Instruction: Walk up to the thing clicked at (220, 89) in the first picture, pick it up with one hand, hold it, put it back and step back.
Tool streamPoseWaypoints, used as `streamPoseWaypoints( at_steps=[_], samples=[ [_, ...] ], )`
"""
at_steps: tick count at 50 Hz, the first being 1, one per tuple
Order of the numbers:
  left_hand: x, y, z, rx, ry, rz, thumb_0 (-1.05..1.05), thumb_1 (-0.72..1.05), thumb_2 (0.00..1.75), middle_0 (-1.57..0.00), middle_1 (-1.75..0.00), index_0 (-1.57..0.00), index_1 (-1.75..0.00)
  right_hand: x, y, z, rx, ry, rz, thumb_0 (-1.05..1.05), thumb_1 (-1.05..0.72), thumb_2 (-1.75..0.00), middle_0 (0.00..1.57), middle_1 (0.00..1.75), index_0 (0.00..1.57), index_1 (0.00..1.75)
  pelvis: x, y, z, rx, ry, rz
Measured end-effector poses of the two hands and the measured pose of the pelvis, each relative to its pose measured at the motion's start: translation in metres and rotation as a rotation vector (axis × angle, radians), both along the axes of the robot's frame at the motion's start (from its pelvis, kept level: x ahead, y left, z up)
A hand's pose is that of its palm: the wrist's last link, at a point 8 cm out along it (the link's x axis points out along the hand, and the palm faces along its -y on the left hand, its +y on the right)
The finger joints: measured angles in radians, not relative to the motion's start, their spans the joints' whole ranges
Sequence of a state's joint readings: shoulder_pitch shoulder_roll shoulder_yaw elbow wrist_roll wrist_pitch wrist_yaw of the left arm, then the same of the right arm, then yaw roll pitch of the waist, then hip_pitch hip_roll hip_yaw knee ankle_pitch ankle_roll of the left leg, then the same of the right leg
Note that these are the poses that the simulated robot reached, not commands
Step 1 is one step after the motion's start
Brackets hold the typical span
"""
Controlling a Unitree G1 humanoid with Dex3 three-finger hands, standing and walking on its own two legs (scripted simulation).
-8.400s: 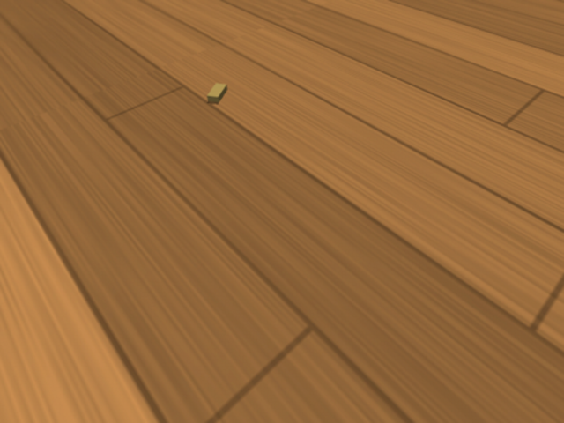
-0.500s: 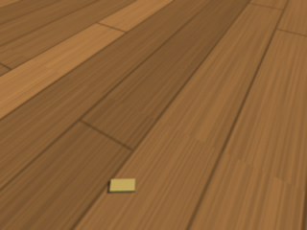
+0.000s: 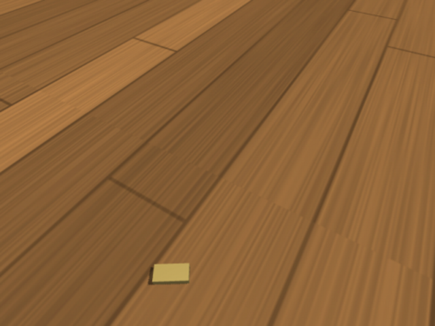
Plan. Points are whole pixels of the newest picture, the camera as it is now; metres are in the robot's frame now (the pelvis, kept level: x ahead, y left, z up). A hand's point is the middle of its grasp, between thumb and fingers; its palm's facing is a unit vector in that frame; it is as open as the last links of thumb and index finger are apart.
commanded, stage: stand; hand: left
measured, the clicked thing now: (171, 273) +0.47 +0.22 -0.77
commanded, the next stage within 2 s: none
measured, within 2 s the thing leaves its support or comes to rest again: neither
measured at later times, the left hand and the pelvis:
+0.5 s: hand out of the picture +0.11 +0.25 -0.16, palm faces -0.01 -0.94 -0.33, open 7.4 cm; pelvis +0.02 +0.00 +0.00, yaw +0 degrees
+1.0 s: hand out of the picture +0.08 +0.25 -0.16, palm faces +0.00 -0.94 -0.33, open 7.4 cm; pelvis +0.01 +0.00 +0.00, yaw +1 degrees
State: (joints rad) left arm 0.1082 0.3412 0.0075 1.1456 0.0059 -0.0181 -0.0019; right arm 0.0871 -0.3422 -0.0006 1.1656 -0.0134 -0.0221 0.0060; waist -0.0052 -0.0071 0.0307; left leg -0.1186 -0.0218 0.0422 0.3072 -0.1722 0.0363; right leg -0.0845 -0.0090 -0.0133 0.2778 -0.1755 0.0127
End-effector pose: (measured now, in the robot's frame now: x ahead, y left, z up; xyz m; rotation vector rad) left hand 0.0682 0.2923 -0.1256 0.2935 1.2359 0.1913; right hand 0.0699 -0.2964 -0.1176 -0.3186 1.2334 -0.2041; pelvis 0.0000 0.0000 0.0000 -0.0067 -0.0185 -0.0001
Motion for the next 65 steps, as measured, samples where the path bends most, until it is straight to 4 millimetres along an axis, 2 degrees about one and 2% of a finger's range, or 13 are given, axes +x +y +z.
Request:
streamPoseWaypoints(
  at_steps=[18,28,65],
  samples=[
    [0.028,0.003,0.002,0.007,-0.014,0.001,0.01,0.9,0.9,-0.21,-0.3,-0.2,-0.3,0.029,0.004,0.0,-0.005,-0.016,0.01,0.0,-0.9,-0.9,0.21,0.3,0.2,0.3,0.02,0.003,0.0,0.002,0.009,0.003],
    [0.03,0.003,0.003,0.01,-0.019,0.004,0.01,0.9,0.9,-0.21,-0.3,-0.2,-0.3,0.036,0.004,0.0,-0.002,-0.028,0.013,0.0,-0.9,-0.9,0.21,0.3,0.2,0.3,0.022,0.003,0.0,0.005,0.004,0.006],
    [-0.006,0.003,0.002,0.01,0.018,0.016,0.01,0.9,0.9,-0.21,-0.3,-0.2,-0.3,0.001,0.0,-0.002,-0.003,0.015,0.013,0.0,-0.9,-0.9,0.21,0.3,0.2,0.3,0.006,0.001,0.0,0.004,-0.012,0.015]
  ],
)
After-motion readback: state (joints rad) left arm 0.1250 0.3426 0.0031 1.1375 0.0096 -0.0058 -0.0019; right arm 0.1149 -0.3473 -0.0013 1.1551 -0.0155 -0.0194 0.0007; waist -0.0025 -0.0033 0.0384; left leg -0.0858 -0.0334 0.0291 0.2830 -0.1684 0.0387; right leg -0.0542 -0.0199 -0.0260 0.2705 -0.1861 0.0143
